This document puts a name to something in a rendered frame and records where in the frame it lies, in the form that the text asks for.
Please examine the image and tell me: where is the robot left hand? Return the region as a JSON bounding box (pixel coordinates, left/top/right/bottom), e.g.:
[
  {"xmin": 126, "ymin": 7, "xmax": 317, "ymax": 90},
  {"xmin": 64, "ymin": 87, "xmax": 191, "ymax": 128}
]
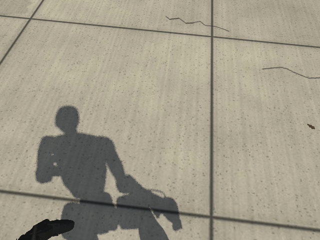
[{"xmin": 16, "ymin": 219, "xmax": 75, "ymax": 240}]

